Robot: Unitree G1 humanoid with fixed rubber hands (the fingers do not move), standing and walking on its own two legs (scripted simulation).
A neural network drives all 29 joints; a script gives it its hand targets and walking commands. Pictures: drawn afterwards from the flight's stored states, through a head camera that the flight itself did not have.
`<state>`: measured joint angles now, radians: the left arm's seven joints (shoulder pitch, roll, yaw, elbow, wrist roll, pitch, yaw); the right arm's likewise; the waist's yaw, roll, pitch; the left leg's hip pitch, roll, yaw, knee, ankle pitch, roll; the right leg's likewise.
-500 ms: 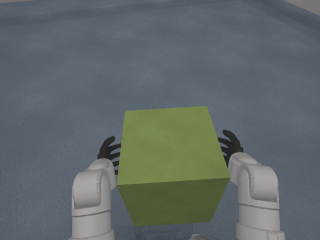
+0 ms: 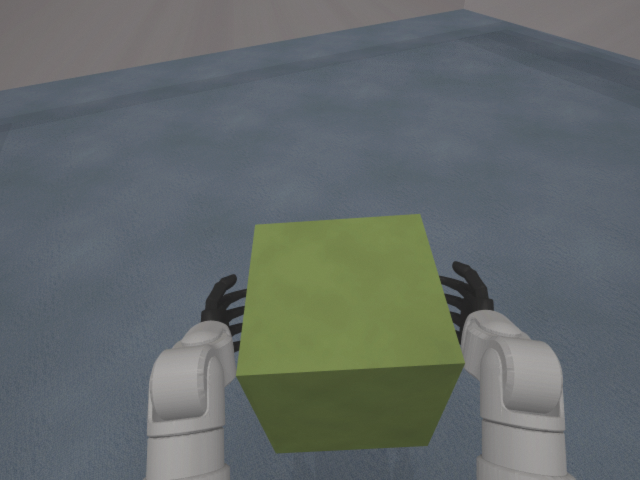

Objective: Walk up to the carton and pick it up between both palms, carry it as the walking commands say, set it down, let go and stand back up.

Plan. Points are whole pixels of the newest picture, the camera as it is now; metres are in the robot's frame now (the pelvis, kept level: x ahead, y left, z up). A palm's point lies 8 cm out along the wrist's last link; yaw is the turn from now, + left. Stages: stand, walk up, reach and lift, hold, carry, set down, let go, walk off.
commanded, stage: carry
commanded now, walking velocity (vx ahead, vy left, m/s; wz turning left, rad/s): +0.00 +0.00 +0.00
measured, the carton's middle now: (344, 339) +0.29 -0.02 +0.03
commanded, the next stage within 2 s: none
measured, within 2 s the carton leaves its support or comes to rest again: neither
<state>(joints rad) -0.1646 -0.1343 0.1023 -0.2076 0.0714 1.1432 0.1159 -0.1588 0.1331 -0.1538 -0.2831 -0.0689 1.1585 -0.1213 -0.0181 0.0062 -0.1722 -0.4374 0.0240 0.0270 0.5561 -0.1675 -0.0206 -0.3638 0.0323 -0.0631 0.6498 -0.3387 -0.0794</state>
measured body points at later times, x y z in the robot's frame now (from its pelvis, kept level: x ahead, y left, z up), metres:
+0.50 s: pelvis +0.00 -0.02 +0.00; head +0.01 -0.02 +0.45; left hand +0.29 +0.14 +0.06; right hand +0.30 -0.16 +0.07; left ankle +0.07 +0.14 -0.72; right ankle +0.00 -0.06 -0.72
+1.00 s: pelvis +0.00 +0.01 +0.00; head -0.04 +0.01 +0.45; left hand +0.28 +0.17 +0.08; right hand +0.28 -0.14 +0.08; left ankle +0.07 +0.14 -0.72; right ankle +0.00 -0.06 -0.72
